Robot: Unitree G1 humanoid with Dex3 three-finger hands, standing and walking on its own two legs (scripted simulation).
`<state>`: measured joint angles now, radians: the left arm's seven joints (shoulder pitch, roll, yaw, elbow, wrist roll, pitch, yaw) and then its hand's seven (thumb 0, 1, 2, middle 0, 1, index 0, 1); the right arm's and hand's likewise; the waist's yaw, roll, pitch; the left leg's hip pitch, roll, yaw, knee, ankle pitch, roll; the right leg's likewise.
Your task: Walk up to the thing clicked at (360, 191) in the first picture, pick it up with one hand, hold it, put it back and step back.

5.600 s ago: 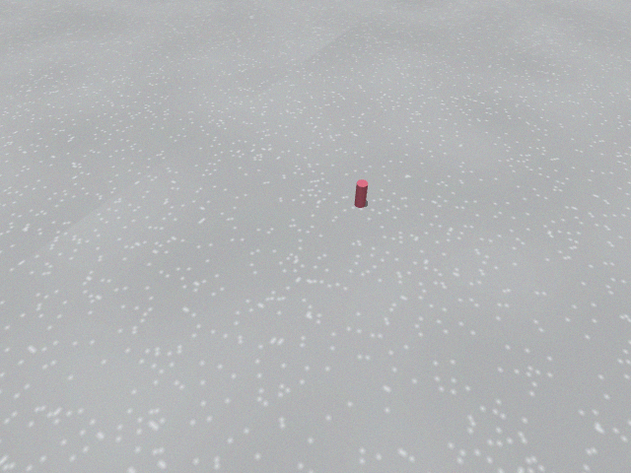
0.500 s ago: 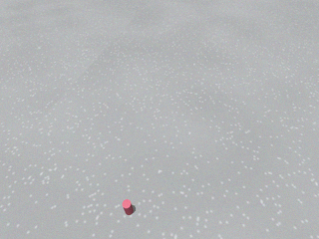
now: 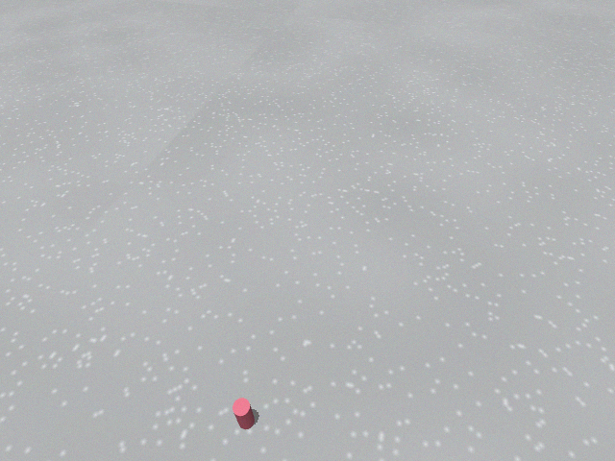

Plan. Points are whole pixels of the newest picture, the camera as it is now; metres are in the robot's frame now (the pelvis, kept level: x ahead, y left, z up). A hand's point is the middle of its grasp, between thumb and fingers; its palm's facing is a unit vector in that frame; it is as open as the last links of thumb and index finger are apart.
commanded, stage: walk up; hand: left
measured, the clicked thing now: (244, 414) +0.40 +0.21 -0.71
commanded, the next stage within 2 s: none
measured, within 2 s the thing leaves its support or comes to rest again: neither
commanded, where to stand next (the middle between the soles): +0.05 +0.00 m, yaw +0 degrees
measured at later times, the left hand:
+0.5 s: hand out of the picture +0.14 +0.28 -0.17, palm faces +0.01 -0.93 -0.36, open 7.4 cm
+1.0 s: hand out of the picture +0.08 +0.26 -0.15, palm faces +0.02 -0.91 -0.41, open 7.4 cm
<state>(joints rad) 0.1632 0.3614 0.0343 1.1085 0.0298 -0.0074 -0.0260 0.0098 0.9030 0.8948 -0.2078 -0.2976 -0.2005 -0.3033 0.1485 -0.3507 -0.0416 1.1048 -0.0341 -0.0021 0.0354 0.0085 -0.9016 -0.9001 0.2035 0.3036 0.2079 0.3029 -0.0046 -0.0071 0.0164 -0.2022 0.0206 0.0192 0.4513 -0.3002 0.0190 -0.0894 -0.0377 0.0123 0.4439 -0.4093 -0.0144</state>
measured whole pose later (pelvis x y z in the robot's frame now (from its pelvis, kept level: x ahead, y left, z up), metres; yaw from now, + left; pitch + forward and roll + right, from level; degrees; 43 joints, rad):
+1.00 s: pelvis -0.01 -0.01 -0.02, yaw +2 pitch +0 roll +1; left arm 0.18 0.34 0.08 0.79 0.06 0.04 -0.01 0.01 0.90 0.89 -0.21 -0.30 -0.20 -0.30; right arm 0.27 -0.42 -0.05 0.91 0.00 0.05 -0.01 0.01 -0.90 -0.90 0.20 0.30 0.21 0.30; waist 0.03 0.03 0.13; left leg -0.33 -0.04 -0.07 0.95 -0.50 -0.03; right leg -0.37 -0.03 -0.07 0.59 -0.23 -0.06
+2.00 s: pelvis -0.03 +0.02 -0.03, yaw +4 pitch -2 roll -1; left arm 0.22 0.47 0.09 0.91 0.03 0.05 -0.01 0.01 0.90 0.89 -0.21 -0.30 -0.20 -0.30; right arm 0.29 -0.37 -0.05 0.89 -0.03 -0.03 -0.01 0.01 -0.90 -0.90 0.21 0.30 0.21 0.30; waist 0.00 -0.09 0.11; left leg -0.33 0.05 -0.02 0.75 -0.40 -0.02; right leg -0.53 0.06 0.13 1.15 -0.41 -0.01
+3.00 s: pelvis +0.02 +0.02 -0.04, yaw +1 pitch -2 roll +0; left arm 0.15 0.41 0.05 0.91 0.01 0.03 0.00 0.01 0.90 0.89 -0.21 -0.30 -0.20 -0.30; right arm 0.19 -0.37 -0.02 0.86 -0.02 -0.06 -0.03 0.01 -0.90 -0.90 0.21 0.30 0.21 0.30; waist 0.02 -0.07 0.13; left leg -0.37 0.01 -0.05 0.80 -0.39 -0.02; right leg -0.36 -0.02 0.01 0.87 -0.54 -0.03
